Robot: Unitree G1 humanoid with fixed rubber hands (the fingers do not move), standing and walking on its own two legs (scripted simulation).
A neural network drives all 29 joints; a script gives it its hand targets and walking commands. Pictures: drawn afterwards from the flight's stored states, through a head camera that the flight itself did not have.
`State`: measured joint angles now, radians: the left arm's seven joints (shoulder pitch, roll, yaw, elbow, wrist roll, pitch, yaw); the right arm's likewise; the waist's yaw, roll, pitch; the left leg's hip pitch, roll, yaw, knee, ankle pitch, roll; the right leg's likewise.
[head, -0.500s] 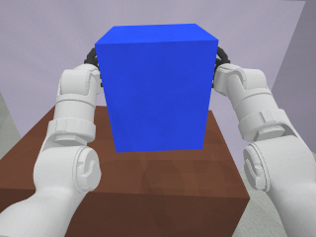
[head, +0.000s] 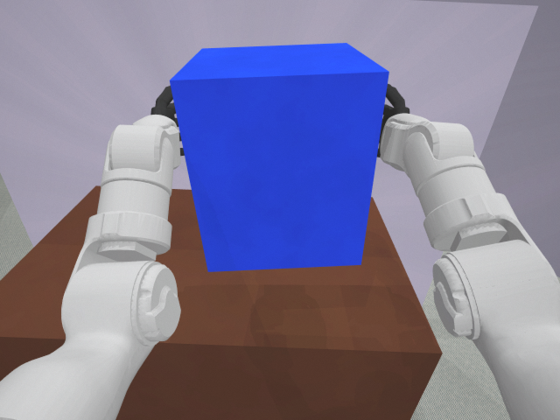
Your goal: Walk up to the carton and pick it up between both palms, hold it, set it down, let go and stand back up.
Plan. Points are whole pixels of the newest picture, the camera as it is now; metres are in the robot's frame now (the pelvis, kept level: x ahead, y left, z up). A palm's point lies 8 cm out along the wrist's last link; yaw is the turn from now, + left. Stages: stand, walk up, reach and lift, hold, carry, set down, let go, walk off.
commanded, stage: hold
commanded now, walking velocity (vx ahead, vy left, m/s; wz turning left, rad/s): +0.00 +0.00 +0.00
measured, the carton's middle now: (279, 153) +0.40 -0.01 +0.29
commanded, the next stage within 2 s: none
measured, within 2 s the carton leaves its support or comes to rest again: neither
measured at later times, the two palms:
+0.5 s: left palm (166, 128) +0.39 +0.14 +0.33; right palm (396, 133) +0.37 -0.16 +0.33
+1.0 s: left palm (161, 134) +0.39 +0.15 +0.32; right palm (389, 136) +0.37 -0.15 +0.32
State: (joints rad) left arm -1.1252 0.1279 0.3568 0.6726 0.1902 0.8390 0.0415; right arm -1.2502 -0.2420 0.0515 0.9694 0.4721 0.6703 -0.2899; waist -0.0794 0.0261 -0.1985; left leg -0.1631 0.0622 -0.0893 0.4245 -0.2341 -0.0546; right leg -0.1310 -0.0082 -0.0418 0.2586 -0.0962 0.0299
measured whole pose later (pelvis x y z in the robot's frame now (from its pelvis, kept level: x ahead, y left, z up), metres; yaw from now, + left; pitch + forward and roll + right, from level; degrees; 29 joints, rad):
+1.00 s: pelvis +0.00 +0.00 +0.00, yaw +0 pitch -1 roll -2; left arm -1.13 0.14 0.36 0.68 0.18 0.83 0.03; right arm -1.23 -0.23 0.05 0.94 0.46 0.68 -0.30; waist -0.08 0.02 -0.20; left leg -0.17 0.06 -0.09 0.42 -0.23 -0.05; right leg -0.14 -0.01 -0.04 0.25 -0.09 0.03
